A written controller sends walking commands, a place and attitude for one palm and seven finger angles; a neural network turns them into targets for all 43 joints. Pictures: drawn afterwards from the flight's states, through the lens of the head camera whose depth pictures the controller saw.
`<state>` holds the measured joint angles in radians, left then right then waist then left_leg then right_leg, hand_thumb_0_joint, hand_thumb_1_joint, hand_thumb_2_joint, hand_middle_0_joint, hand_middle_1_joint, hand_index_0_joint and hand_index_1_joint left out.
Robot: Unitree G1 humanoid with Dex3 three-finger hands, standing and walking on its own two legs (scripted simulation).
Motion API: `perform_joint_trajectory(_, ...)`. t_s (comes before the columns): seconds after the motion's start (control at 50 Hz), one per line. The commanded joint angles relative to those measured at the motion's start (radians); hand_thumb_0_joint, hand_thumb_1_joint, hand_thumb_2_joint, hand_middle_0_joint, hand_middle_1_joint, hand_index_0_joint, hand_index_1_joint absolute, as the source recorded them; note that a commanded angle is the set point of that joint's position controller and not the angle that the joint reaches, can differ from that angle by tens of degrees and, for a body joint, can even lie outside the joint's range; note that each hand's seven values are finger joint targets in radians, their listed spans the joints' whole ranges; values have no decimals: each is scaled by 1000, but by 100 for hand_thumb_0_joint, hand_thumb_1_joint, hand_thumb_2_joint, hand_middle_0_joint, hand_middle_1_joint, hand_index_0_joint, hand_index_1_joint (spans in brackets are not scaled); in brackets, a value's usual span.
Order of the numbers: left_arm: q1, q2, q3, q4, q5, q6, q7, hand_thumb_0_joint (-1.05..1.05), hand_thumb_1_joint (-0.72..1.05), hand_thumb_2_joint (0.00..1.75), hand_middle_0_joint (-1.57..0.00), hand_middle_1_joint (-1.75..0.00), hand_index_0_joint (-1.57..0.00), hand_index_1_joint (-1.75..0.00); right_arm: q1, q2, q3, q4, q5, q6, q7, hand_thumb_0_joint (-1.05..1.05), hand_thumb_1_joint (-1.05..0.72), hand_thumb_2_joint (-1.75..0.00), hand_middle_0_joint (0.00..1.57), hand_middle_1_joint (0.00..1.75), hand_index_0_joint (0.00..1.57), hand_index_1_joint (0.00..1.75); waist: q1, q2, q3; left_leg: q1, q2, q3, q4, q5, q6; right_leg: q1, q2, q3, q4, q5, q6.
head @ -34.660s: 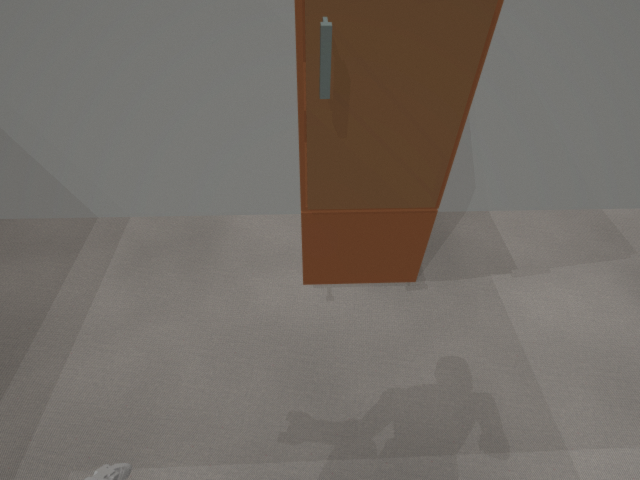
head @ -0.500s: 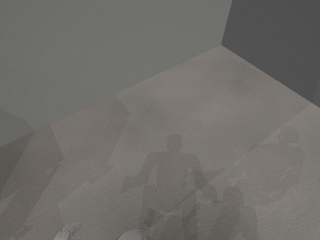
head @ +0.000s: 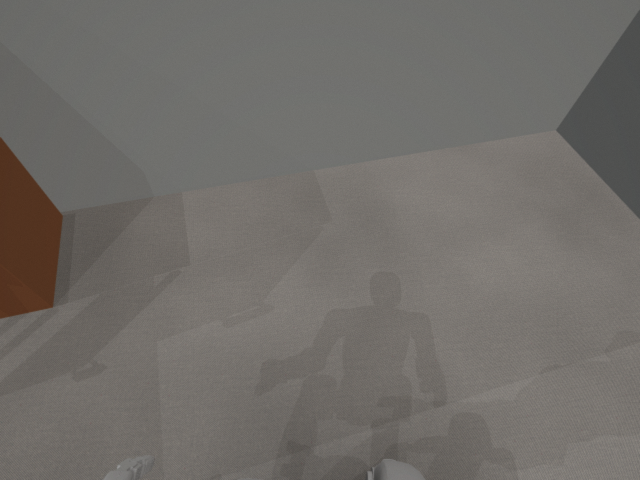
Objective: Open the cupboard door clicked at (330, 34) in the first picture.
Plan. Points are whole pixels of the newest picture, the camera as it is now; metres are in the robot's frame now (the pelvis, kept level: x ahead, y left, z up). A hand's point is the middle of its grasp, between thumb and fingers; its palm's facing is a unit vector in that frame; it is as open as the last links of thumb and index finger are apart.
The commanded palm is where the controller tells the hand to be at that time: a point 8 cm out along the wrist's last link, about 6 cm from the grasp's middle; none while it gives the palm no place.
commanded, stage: turn to face it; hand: left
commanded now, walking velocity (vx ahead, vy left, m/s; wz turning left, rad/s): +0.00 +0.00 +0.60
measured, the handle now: out of the picture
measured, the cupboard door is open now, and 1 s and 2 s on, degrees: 40 40 40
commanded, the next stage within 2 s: take the last steps up to it in 1.54 s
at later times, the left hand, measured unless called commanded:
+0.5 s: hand out of the picture +0.01 +0.19 -0.19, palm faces +0.31 -0.93 -0.20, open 7.4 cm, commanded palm none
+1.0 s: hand out of the picture +0.00 +0.18 -0.16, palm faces +0.57 -0.78 -0.25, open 7.4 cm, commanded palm none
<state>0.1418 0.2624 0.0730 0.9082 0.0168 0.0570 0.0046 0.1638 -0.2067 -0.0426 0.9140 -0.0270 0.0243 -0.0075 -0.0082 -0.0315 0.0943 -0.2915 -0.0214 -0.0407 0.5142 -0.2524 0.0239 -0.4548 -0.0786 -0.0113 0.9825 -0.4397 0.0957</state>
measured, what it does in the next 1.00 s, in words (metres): steps on the spot, turning left: right foot, then left foot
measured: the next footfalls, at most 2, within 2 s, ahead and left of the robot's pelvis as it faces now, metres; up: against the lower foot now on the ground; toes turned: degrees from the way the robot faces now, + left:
right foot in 0.14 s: +0.05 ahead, -0.16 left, +0.00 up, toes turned +4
left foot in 0.48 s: +0.03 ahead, +0.11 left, +0.00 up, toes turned +22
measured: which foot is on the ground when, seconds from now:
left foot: down 0.00-0.14, up 0.16-0.46, down 0.48-0.80, up 0.82-1.00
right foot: up 0.00-0.12, down 0.14-0.48, up 0.50-0.78, down 0.80-1.00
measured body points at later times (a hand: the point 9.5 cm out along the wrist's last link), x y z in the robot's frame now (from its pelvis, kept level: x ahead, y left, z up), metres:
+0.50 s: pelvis +0.01 -0.01 -0.02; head +0.06 +0.02 +0.43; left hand -0.01 +0.24 -0.17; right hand +0.20 -0.24 -0.14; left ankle +0.00 +0.10 -0.74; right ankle +0.01 -0.16 -0.73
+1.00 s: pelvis +0.04 -0.03 +0.00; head +0.09 -0.01 +0.45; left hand -0.03 +0.22 -0.14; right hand +0.26 -0.20 -0.14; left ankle -0.04 +0.06 -0.68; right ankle +0.10 -0.15 -0.74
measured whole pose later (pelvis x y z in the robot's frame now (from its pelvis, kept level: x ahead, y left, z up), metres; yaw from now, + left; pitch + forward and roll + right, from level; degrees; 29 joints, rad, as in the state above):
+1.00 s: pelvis +0.04 -0.03 +0.00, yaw +36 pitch +1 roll +1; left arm 0.20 0.20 0.04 0.88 0.03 0.01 0.02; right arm 0.14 -0.25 -0.08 0.93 -0.02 0.08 0.03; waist -0.02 -0.01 0.09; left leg -0.46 0.00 0.03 0.99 -0.47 -0.06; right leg -0.21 -0.12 -0.13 0.51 -0.30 0.03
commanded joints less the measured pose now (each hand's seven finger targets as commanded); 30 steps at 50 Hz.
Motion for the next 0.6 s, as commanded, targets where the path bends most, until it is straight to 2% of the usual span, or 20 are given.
perform_joint_trajectory(0.0, -17, 57, 11, -93, -7, -27, 6, 0, 90, 90, -20, -30, -20, -30, 36, -230, -72, -50, -1, -6, -11, 0, -90, -90, 20, 30, 20, 30, -22, 185, -150, 131, 235, -268, -129, 400, 136, 46, 35, -3, -176, -4, -10)
perform_joint_trajectory(0.06, 58, 67, 17, -75, -10, -34, 9, 0, 90, 90, -20, -30, -20, -30, -20, -228, -76, -65, 3, 3, -7, 0, -90, -90, 20, 30, 20, 30, 18, 203, -139, 5, 197, -285, -91, 320, 104, 227, 66, -22, -377, 99, -24)
perform_joint_trajectory(0.08, 103, 85, 23, -64, -10, -42, 14, 0, 90, 90, -20, -30, -20, -30, -44, -216, -75, -74, 10, 5, -5, 0, -90, -90, 20, 30, 20, 30, 46, 148, -148, -65, 162, -273, -44, 245, 70, 340, 53, -14, -524, 192, -30)
perform_joint_trajectory(0.1, 140, 150, 37, -61, 2, -54, 22, 0, 90, 90, -20, -30, -20, -30, -43, -165, -70, -85, 21, 5, 1, 0, -90, -90, 20, 30, 20, 30, 65, -43, -158, -208, 68, -185, 104, 48, 7, 467, -109, 145, -685, 174, -71)
perform_joint_trajectory(0.12, 141, 230, 50, -66, 14, -59, 28, 0, 90, 90, -20, -30, -20, -30, -42, -110, -62, -111, 23, 4, 7, 0, -90, -90, 20, 30, 20, 30, 73, -312, -139, -320, -70, 2, 355, -312, -68, 464, -362, 381, -753, 241, -187)
perform_joint_trajectory(0.14, 119, 217, 41, -77, 6, -58, 32, 0, 90, 90, -20, -30, -20, -30, -48, -153, -69, -101, 14, 11, 13, 0, -90, -90, 20, 30, 20, 30, 61, -244, -118, -294, -7, -25, 573, -367, -56, 338, -420, 370, -741, 284, -254)
perform_joint_trajectory(0.16, 53, 176, 29, -96, 6, -56, 30, 0, 90, 90, -20, -30, -20, -30, -12, -140, -66, -90, 10, 18, 22, 0, -90, -90, 20, 30, 20, 30, 18, -181, -90, -273, 14, -29, 669, -287, -57, 253, -357, 278, -739, 203, -255)
perform_joint_trajectory(0.2, -7, 113, 13, -109, 0, -59, 29, 0, 90, 90, -20, -30, -20, -30, -16, -132, -66, -55, 7, 33, 29, 0, -90, -90, 20, 30, 20, 30, -15, -216, -62, -295, 48, 5, 724, -205, -83, 265, -248, 124, -690, 381, -202)
perform_joint_trajectory(0.24, 19, 106, 11, -103, 3, -64, 30, 0, 90, 90, -20, -30, -20, -30, -37, -105, -53, -66, 14, 31, 36, 0, -90, -90, 20, 30, 20, 30, -4, -203, -80, -277, 53, 50, 596, -207, -97, 340, -233, 20, -646, 600, -194)
perform_joint_trajectory(0.28, 84, 128, 20, -80, 5, -69, 29, 0, 90, 90, -20, -30, -20, -30, -89, -87, -40, -76, 18, 24, 37, 0, -90, -90, 20, 30, 20, 30, 30, -167, -111, -247, 50, 96, 421, -221, -102, 430, -245, -12, -586, 775, -196)
perform_joint_trajectory(0.32, 129, 157, 30, -60, 10, -70, 28, 0, 90, 90, -20, -30, -20, -30, -110, -72, -32, -83, 22, 15, 41, 0, -90, -90, 20, 30, 20, 30, 54, -161, -137, -194, 34, 132, 277, -217, -94, 475, -261, -22, -537, 837, -193)
perform_joint_trajectory(0.36, 138, 180, 35, -53, 10, -66, 23, 0, 90, 90, -20, -30, -20, -30, -95, -76, -30, -85, 21, 11, 40, 0, -90, -90, 20, 30, 20, 30, 48, -161, -139, -123, 13, 162, 169, -179, -82, 444, -270, -39, -496, 842, -180)
perform_joint_trajectory(0.4, 109, 181, 39, -56, 1, -63, 16, 0, 90, 90, -20, -30, -20, -30, -25, -106, -37, -68, 17, 6, 37, 0, -90, -90, 20, 30, 20, 30, 0, -146, -154, 35, 3, 166, 12, -22, -65, 349, -249, -91, -407, 745, -126)
perform_joint_trajectory(0.42, 90, 166, 34, -65, -5, -61, 11, 0, 90, 90, -20, -30, -20, -30, 37, -149, -51, -58, 14, 0, 35, 0, -90, -90, 20, 30, 20, 30, -37, -59, -196, 183, 52, 99, -68, 139, -39, 245, -226, -127, -278, 636, -79)
perform_joint_trajectory(0.44, 87, 96, 24, -103, -13, -52, 5, 0, 90, 90, -20, -30, -20, -30, 108, -263, -80, -54, 4, -8, 25, 0, -90, -90, 20, 30, 20, 30, -75, 232, -236, 346, 315, -259, -95, 441, 90, -24, -92, -178, -53, 93, -1)
perform_joint_trajectory(0.46, 20, 61, 8, -133, -10, -42, 10, 0, 90, 90, -20, -30, -20, -30, 171, -322, -94, -36, 7, 0, 10, 0, -90, -90, 20, 30, 20, 30, -104, 330, -248, 338, 439, -398, -125, 691, 213, -123, -34, -83, 122, -257, 7)
perform_joint_trajectory(0.48, -3, 85, 12, -142, -4, -33, 14, 0, 90, 90, -20, -30, -20, -30, 169, -318, -90, -30, 3, 2, 6, 0, -90, -90, 20, 30, 20, 30, -96, 233, -226, 283, 440, -350, -123, 550, 237, -121, -50, -1, 192, -218, -10)
perform_joint_trajectory(0.5, -13, 77, 17, -135, 0, -31, 16, 0, 90, 90, -20, -30, -20, -30, 112, -287, -82, -50, 1, -4, 1, 0, -90, -90, 20, 30, 20, 30, -76, 208, -185, 179, 370, -320, -150, 337, 204, -108, -48, 1, 180, -153, -16)
perform_joint_trajectory(0.52, -11, 75, 19, -110, 3, -26, 13, 0, 90, 90, -20, -30, -20, -30, 47, -261, -76, -66, 0, -7, -5, 0, -90, -90, 20, 30, 20, 30, -46, 254, -151, 122, 319, -295, -157, 257, 170, -111, -55, 16, 172, -89, -11)
perform_joint_trajectory(0.58, 14, 66, 18, -83, 2, -20, 1, 0, 90, 90, -20, -30, -20, -30, 2, -230, -64, -70, 0, -11, -11, 0, -90, -90, 20, 30, 20, 30, -19, 194, -121, 103, 253, -234, -164, 288, 132, -69, -21, 10, 78, -8, -8)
